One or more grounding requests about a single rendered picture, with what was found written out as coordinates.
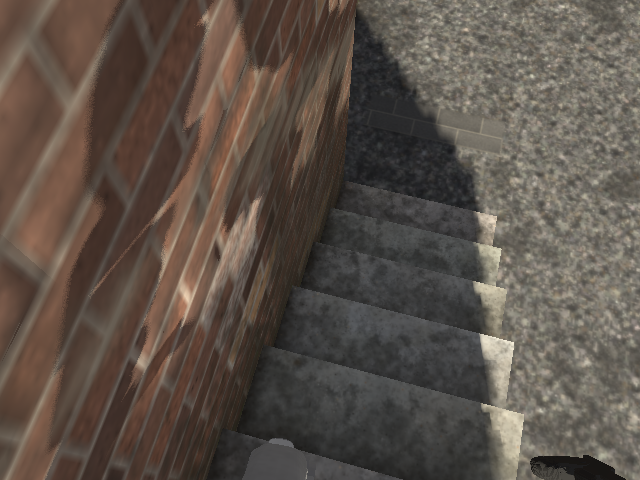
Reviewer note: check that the stairs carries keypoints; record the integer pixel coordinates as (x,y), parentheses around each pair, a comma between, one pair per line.
(388,362)

